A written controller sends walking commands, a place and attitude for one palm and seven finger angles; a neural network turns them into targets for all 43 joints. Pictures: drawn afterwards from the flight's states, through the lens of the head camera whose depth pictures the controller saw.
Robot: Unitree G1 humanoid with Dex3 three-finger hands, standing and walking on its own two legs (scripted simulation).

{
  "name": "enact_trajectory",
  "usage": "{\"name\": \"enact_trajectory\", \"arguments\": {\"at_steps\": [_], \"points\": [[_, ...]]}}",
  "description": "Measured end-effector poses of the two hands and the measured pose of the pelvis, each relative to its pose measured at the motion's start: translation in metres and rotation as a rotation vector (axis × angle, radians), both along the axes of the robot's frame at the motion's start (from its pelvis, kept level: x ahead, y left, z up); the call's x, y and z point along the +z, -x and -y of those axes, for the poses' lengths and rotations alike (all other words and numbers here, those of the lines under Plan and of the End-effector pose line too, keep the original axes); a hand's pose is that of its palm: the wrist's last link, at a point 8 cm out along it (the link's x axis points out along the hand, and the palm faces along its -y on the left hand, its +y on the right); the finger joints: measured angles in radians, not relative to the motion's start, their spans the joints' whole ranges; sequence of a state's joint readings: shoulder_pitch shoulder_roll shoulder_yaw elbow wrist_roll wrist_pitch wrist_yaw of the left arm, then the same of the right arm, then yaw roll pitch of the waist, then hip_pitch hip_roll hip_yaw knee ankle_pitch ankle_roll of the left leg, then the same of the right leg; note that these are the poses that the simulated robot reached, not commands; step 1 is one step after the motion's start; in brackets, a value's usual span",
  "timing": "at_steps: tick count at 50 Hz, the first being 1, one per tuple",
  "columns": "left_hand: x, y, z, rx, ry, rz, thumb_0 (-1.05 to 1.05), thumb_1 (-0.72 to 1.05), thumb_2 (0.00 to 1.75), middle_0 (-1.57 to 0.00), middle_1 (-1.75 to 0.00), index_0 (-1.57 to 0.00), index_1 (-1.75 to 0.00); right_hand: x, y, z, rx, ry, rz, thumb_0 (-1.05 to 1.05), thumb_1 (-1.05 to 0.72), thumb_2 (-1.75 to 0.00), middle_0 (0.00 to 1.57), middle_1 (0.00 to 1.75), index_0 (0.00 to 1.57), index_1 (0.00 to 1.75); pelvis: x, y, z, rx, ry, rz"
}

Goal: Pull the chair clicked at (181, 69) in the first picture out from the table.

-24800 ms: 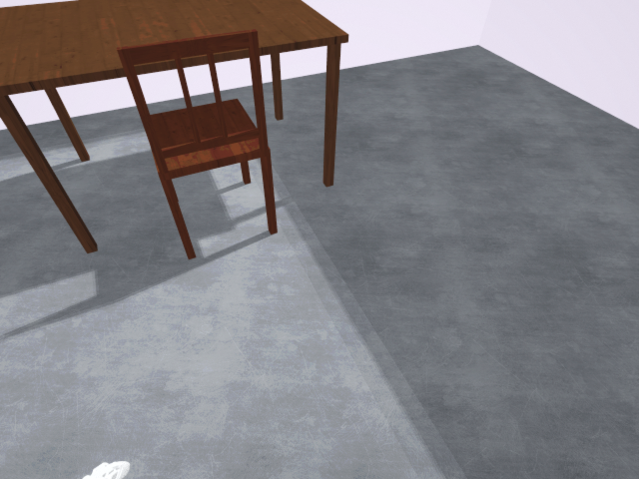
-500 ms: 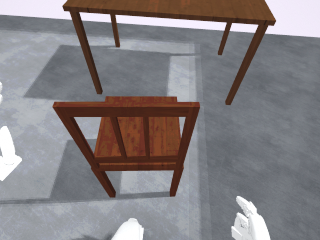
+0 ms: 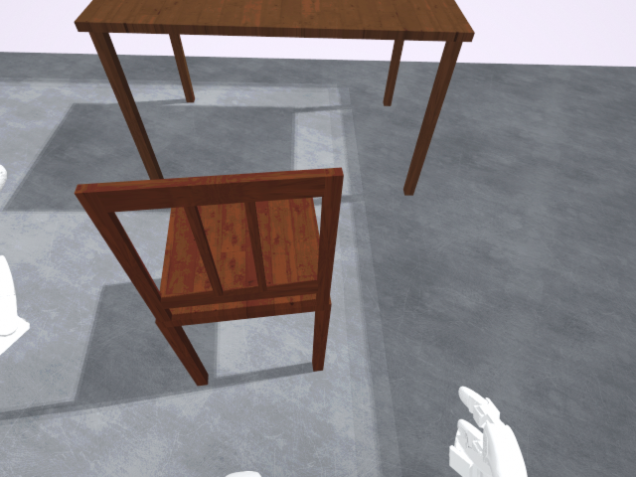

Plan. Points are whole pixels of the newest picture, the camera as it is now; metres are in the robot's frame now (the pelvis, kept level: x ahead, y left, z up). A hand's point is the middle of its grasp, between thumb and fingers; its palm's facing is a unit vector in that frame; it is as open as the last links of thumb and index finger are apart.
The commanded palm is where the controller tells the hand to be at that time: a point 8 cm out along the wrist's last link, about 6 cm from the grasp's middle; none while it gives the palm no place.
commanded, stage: stop stepping back and stand still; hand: left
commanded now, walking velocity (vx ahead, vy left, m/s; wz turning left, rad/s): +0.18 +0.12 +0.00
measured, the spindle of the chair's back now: (206, 254) +0.48 +0.23 -0.10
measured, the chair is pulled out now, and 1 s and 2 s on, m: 0.62 0.62 0.62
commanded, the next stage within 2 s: let the arm hang, fingers relaxed in 0.48 s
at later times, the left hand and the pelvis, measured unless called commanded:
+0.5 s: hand out of the picture +0.16 +0.25 +0.18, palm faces +0.43 -0.73 -0.52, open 7.4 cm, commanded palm +0.11 +0.29 +0.18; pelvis -0.03 -0.01 +0.00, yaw +0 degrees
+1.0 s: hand out of the picture +0.04 +0.17 -0.16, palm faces +0.06 -0.98 -0.17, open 6.9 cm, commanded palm none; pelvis -0.02 -0.01 +0.00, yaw +2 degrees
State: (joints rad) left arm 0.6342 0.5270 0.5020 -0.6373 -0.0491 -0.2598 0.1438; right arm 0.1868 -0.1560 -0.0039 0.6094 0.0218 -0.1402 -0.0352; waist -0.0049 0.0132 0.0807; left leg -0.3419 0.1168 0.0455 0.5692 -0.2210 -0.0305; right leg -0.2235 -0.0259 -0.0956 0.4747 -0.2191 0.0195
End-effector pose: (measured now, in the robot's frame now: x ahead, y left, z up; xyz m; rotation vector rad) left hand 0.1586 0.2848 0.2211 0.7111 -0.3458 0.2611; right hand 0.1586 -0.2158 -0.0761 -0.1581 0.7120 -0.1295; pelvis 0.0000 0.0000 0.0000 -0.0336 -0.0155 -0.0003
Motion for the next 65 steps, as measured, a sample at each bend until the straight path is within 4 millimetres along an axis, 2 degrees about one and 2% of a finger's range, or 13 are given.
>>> {"name": "enact_trajectory", "arguments": {"at_steps": [7,13,17,22,29,31,35,37,39,42,50,56,65], "points": [[-0.031,0.021,-0.01,0.171,0.159,-0.081,0.01,0.89,0.89,-0.21,-0.3,-0.21,-0.3,-0.012,0.059,0.04,-0.091,0.021,-0.088,0.01,-0.91,-0.9,0.21,0.3,0.2,0.3,0.006,0.012,0.009,-0.026,-0.035,0.006],[-0.053,0.022,0.0,0.116,0.27,-0.057,0.01,0.89,0.89,-0.21,-0.3,-0.21,-0.3,0.0,0.089,0.062,-0.126,0.128,-0.111,0.01,-0.91,-0.9,0.21,0.3,0.2,0.3,0.004,0.025,0.007,0.001,-0.027,0.027],[-0.037,0.027,0.006,0.062,0.188,-0.03,0.01,0.89,0.89,-0.21,-0.3,-0.21,-0.3,0.013,0.088,0.059,-0.136,0.122,-0.048,0.01,-0.91,-0.9,0.2,0.3,0.2,0.3,0.007,0.03,0.009,0.0,-0.027,0.022],[-0.015,0.035,0.002,0.073,0.08,0.009,0.01,0.89,0.89,-0.22,-0.3,-0.21,-0.3,0.006,0.072,0.046,-0.097,0.069,-0.007,0.01,-0.91,-0.9,0.2,0.3,0.2,0.3,0.005,0.031,0.012,0.009,-0.02,0.019],[-0.035,0.034,-0.008,0.184,0.173,-0.048,0.01,0.89,0.89,-0.21,-0.3,-0.21,-0.3,-0.004,0.046,0.029,-0.037,0.026,-0.026,0.01,-0.91,-0.9,0.21,0.3,0.2,0.3,0.005,0.02,0.01,-0.007,-0.012,0.003],[-0.068,0.022,-0.011,0.198,0.215,-0.161,0.01,0.9,0.89,-0.21,-0.3,-0.21,-0.3,-0.012,0.04,0.026,0.013,0.011,-0.053,0.01,-0.91,-0.9,0.21,0.3,0.2,0.3,0.003,0.019,0.009,0.01,-0.018,-0.014],[-0.199,0.014,0.002,0.277,0.456,-0.654,0.0,0.91,0.9,-0.2,-0.29,-0.2,-0.3,-0.035,0.041,0.019,0.054,-0.012,-0.175,0.01,-0.91,-0.9,0.21,0.3,0.2,0.3,-0.002,0.019,0.006,0.024,-0.029,-0.031],[-0.262,0.031,0.027,0.285,0.55,-0.915,0.0,0.91,0.9,-0.19,-0.29,-0.19,-0.3,-0.04,0.049,0.015,0.051,-0.019,-0.227,0.01,-0.91,-0.9,0.21,0.3,0.2,0.3,-0.003,0.018,0.006,0.023,-0.036,-0.028],[-0.311,0.057,0.058,0.267,0.63,-1.137,0.01,0.91,0.9,-0.19,-0.29,-0.19,-0.29,-0.041,0.061,0.013,0.041,-0.015,-0.281,0.01,-0.91,-0.9,0.21,0.3,0.2,0.3,-0.003,0.017,0.007,0.022,-0.042,-0.019],[-0.351,0.095,0.093,0.276,0.769,-1.312,-0.01,0.94,0.89,-0.2,-0.29,-0.2,-0.3,-0.039,0.087,0.013,0.023,0.011,-0.373,0.01,-0.91,-0.9,0.21,0.3,0.2,0.3,-0.001,0.015,0.011,0.028,-0.036,-0.008],[-0.358,0.13,0.069,0.364,0.713,-1.414,-0.06,1.0,0.89,-0.21,-0.3,-0.21,-0.3,-0.04,0.141,0.033,-0.049,0.062,-0.547,0.0,-0.93,-0.9,0.21,0.3,0.2,0.3,0.005,0.016,0.011,0.037,-0.013,0.006],[-0.351,0.167,0.051,0.472,0.656,-1.514,-0.02,0.95,0.89,-0.2,-0.29,-0.2,-0.3,-0.054,0.173,0.024,-0.06,0.003,-0.629,0.0,-0.92,-0.9,0.2,0.3,0.19,0.3,0.007,0.015,0.011,0.033,-0.021,0.008],[-0.348,0.201,0.064,0.531,0.659,-1.598,0.0,0.92,0.89,-0.2,-0.29,-0.2,-0.3,-0.066,0.199,0.002,-0.049,-0.086,-0.712,0.0,-0.91,-0.9,0.2,0.3,0.2,0.3,0.007,0.015,0.016,0.024,-0.031,0.008]]}}
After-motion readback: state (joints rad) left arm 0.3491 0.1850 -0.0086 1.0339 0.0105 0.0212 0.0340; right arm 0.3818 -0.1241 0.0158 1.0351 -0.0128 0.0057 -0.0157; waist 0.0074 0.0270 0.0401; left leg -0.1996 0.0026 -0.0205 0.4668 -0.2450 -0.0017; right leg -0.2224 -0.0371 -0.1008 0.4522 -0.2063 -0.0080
